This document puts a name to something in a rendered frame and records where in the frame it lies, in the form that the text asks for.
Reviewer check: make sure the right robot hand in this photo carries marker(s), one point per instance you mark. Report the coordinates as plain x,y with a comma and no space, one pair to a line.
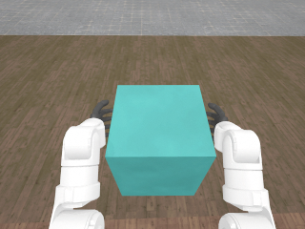
218,116

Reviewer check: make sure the robot left forearm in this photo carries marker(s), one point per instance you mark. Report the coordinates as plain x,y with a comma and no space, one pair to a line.
79,172

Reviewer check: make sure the robot right upper arm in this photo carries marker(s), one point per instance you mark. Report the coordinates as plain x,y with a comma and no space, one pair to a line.
244,221

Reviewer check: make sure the robot right forearm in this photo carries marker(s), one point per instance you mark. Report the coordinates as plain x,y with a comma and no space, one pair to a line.
241,152

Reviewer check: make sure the left robot hand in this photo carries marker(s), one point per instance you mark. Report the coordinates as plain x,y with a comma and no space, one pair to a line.
98,113

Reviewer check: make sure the robot left upper arm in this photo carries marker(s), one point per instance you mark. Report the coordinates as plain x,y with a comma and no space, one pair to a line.
79,219

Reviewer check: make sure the carton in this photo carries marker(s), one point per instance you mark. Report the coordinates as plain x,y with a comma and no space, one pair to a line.
160,142

